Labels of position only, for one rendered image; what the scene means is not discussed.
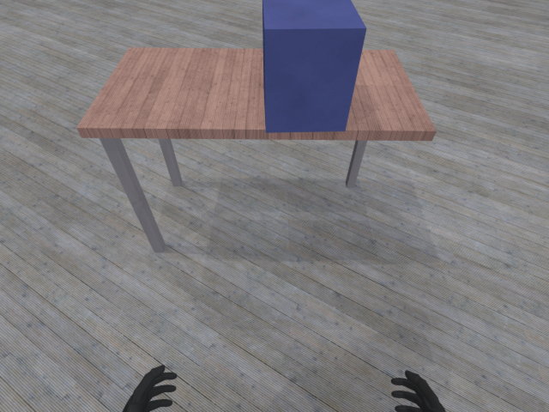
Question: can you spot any carton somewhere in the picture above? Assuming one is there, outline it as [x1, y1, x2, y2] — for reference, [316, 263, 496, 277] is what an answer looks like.
[262, 0, 366, 133]

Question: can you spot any robot left hand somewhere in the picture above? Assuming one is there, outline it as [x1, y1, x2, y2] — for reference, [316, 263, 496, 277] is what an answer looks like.
[123, 365, 178, 412]

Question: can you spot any robot right hand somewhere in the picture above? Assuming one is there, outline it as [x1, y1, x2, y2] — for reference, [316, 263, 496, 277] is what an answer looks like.
[391, 370, 446, 412]

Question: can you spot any table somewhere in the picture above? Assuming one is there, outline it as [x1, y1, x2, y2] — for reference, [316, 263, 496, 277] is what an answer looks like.
[76, 47, 437, 252]

